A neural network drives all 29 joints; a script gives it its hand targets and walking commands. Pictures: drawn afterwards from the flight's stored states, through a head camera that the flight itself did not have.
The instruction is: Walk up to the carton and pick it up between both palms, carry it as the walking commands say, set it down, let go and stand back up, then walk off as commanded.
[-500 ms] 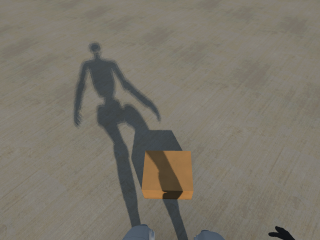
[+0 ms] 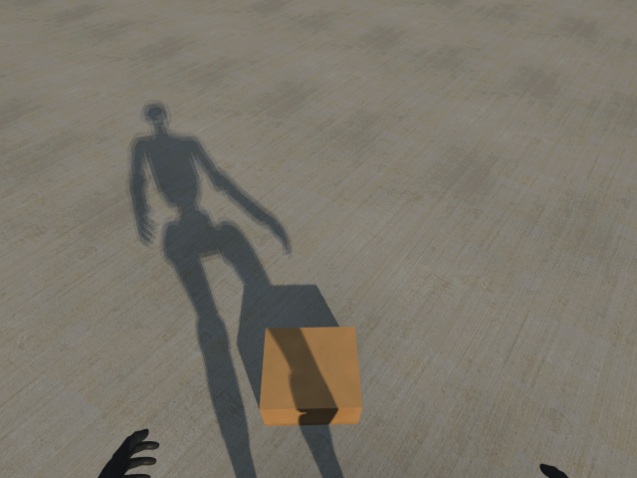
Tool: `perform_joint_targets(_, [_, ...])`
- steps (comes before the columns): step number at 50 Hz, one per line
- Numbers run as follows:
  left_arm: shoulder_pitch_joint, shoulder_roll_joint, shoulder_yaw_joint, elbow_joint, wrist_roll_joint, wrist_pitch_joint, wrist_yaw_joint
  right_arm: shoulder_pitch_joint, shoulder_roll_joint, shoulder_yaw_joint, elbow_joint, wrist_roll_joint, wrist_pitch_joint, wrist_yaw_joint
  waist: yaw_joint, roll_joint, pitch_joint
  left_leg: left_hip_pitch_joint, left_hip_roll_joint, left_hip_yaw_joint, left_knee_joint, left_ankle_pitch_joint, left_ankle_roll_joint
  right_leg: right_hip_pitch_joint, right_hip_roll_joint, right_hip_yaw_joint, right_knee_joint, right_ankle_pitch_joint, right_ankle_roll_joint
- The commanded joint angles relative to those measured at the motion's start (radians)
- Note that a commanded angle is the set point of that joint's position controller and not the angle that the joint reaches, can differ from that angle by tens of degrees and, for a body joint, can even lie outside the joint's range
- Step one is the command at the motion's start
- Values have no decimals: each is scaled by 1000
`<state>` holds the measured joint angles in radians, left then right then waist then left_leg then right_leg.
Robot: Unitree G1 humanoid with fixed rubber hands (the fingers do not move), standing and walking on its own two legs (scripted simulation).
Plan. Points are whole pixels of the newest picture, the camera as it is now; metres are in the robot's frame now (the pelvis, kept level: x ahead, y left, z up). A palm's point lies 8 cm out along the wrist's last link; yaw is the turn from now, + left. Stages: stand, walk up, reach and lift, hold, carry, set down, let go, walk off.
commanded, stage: walk up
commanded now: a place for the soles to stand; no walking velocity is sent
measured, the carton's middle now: (311, 375) +0.52 +0.03 -0.69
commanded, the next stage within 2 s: none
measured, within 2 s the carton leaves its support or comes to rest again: neither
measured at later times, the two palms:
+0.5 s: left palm out of the picture +0.05 +0.32 -0.10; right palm out of the picture +0.07 -0.28 -0.12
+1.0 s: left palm (90, 451) +0.19 +0.33 -0.12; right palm (529, 476) +0.15 -0.26 -0.11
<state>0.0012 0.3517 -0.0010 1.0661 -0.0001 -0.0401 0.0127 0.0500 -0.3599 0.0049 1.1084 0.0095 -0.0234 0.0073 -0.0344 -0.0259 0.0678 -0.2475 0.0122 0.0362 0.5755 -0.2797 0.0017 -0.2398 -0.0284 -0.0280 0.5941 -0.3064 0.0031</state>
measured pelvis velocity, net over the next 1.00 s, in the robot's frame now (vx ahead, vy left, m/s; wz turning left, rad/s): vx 0.09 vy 0.04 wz -0.04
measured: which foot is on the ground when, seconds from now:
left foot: down 0.00-1.00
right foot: down 0.00-1.00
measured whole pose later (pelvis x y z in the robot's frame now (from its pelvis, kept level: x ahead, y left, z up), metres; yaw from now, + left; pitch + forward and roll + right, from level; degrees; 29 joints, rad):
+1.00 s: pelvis +0.09 +0.04 +0.00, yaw -2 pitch -2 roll +0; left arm 0.12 0.35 0.02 1.01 0.00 -0.02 0.01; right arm 0.14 -0.34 -0.02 1.04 0.01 -0.03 0.00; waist -0.01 -0.01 0.09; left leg -0.13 -0.02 0.06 0.55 -0.39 0.05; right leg -0.20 -0.03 -0.02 0.59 -0.34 0.01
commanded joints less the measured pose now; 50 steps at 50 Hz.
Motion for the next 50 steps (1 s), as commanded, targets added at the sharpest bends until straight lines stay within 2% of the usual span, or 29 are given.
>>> perform_joint_targets(1, [-32, 225, 53, -17, 8, -18, 3, -86, -198, -29, -18, -7, -18, -4, 22, 65, -101, 68, 114, -126, -223, 167, 34, 61, -99, 111, -219, 150, -47])
perform_joint_targets(8, [-37, 218, 53, 1, 3, -23, -5, -83, -202, -33, 8, -13, -21, -2, 22, 61, -124, 82, 108, -101, -251, 114, 13, 75, -117, 108, -307, 122, -24])
perform_joint_targets(10, [-25, 214, 53, -2, 3, -22, -8, -78, -196, -31, 6, -9, -16, -1, 25, 33, -94, 110, 111, -96, -272, 86, 20, 41, -121, 120, -344, 77, -20])
perform_joint_targets(11, [-41, 214, 62, -1, 9, -20, -9, -93, -195, -32, 8, -17, -12, -1, 28, -48, -78, 79, 110, -106, -256, 65, 15, 39, -113, 91, -366, 25, -11])
perform_joint_targets(12, [-48, 206, 49, -1, 12, -21, -6, -50, -184, -37, 2, -14, -16, 1, 4, 7, -78, 78, 105, -115, -284, 68, 17, 59, -108, 102, -349, 12, -14])
perform_joint_targets(15, [10, 194, 54, 20, 3, -18, -6, -73, -213, -39, 4, -12, -15, 0, 21, 13, -57, 107, 113, -125, -287, 99, 18, 25, -98, 87, -360, 56, -15])
perform_joint_targets(17, [95, 255, 78, -12, 18, -21, -15, 1, -236, -60, -28, -40, -7, 17, 36, -22, -126, 41, 41, -53, -178, -196, 27, 87, -93, 137, -343, -250, -58])
perform_joint_targets(18, [69, 263, 79, 1, 24, -19, -12, -6, -234, -66, -15, -35, -2, 22, 26, -16, -71, -20, 29, -48, -174, -211, 23, 66, -125, 162, -358, -338, -76])
perform_joint_targets(19, [95, 280, 92, -5, 22, -14, -9, 0, -218, -67, -32, -22, -1, 27, 42, -123, -74, -42, 23, -35, -124, -217, 17, 68, -156, 186, -402, -420, -82])
perform_joint_targets(20, [89, 296, 98, -23, 29, -16, -10, 23, -216, -71, -17, -33, 3, 28, 28, -84, -52, -44, 5, -9, -49, -174, 3, 34, -195, 248, -415, -444, -101])
perform_joint_targets(21, [73, 280, 90, -36, 32, -18, -3, 23, -196, -69, -40, -33, -3, 27, 26, -79, -20, -93, 29, -46, -87, -128, 24, 69, -220, 263, -391, -354, -135])
perform_joint_targets(23, [79, 252, 84, -61, 26, -20, -8, 33, -178, -68, -55, -26, -11, 31, 17, -106, -56, -28, 39, -23, -154, -69, 18, 105, -174, 175, -335, -177, -122])
perform_joint_targets(25, [105, 256, 87, -63, 25, -13, -10, 61, -203, -84, -38, -31, -13, 23, 10, -30, -83, 77, 39, -34, -187, -64, 29, 39, -135, 127, -254, -104, -64])
perform_joint_targets(28, [61, 205, 76, -103, 14, -5, -13, 111, -299, -99, -50, -40, -17, 11, -11, 139, 46, 148, 216, -338, -323, -201, 130, -238, 28, -22, 39, -164, -22])
perform_joint_targets(30, [113, 221, 79, -105, 18, -6, -4, 99, -311, -115, -87, -44, -19, -2, 1, 131, 93, 118, 323, -429, -365, -64, 237, -257, -1, 24, 196, -206, -31])
perform_joint_targets(32, [127, 241, 78, -120, 18, -14, -7, 120, -306, -109, -84, -34, -20, 3, -8, 143, 64, 174, 304, -359, -314, 169, 228, -244, -24, 38, 99, -241, -27])
perform_joint_targets(35, [270, 190, 78, -84, 10, -39, 3, 73, -251, -86, -129, -18, -13, 12, 76, 194, -18, 88, 198, -122, -142, 397, 134, 29, -25, -5, -162, 98, -48])
perform_joint_targets(36, [301, 245, 96, -77, 11, -39, 6, 50, -218, -86, -145, -10, -7, 13, 90, 129, -77, 89, 138, -34, -13, 425, 95, 123, -39, 50, -207, 251, -70])
perform_joint_targets(37, [294, 269, 98, -82, 27, -42, 13, 49, -182, -64, -174, 0, -10, 2, 81, -33, -81, -73, 88, -7, 73, 406, 49, 239, -133, 225, -222, 418, -127])
perform_joint_targets(38, [280, 319, 108, -103, 15, -39, 24, 59, -163, -59, -186, 10, -4, 2, 75, -66, -128, -144, 7, 24, 154, 170, 6, 312, -246, 361, -218, 604, -208])
perform_joint_targets(39, [243, 291, 86, -102, 3, -32, 25, 1, -152, -52, -187, 14, 4, -6, 75, -37, -129, -87, -6, -15, 142, -157, 13, 213, -335, 375, -217, 645, -271])
perform_joint_targets(40, [200, 327, 91, -115, 13, -31, 19, 62, -173, -76, -183, -4, 4, -10, 38, -26, -94, -34, 16, -29, 85, -214, 22, 138, -324, 332, -161, 653, -274])
perform_joint_targets(42, [95, 262, 79, -134, 10, -18, 15, 163, -203, -79, -127, -3, -14, -6, -20, -12, -68, 98, 80, -52, -139, 191, 33, 85, -185, 142, -87, 588, -136])
perform_joint_targets(43, [76, 239, 71, -156, 4, -17, 12, 180, -245, -92, -103, -11, -23, -17, -20, 19, -100, 171, 136, -147, -161, 462, 60, 39, -105, 49, 26, 558, -70])
perform_joint_targets(44, [59, 219, 74, -152, -5, -8, 11, 193, -279, -102, -80, -11, -27, -18, -16, 93, -82, 240, 207, -190, -160, 664, 81, -57, -31, -2, 54, 361, -29])
perform_joint_targets(45, [74, 193, 55, -156, -4, -1, 12, 161, -270, -88, -108, -2, -27, -19, -7, 131, -131, 310, 240, -245, -162, 715, 113, -65, -25, 12, -4, 146, -18])
perform_joint_targets(47, [107, 200, 57, -130, -2, -3, 8, 65, -272, -80, -130, -1, -20, -22, 31, 29, -100, 224, 242, -238, -126, 617, 180, 19, -42, 33, -78, 190, -27])
perform_joint_targets(48, [105, 221, 58, -110, 10, -13, 14, 52, -246, -78, -133, -6, -16, -19, 41, 57, -106, 172, 190, -134, -82, 694, 118, 96, -54, 39, -99, 357, -39])
perform_joint_targets(50, [120, 237, 67, -93, 5, -17, 13, 21, -210, -61, -151, 3, -13, -25, 43, 25, -113, 91, 126, -93, -91, 612, 39, 213, -102, 86, -90, 613, -71])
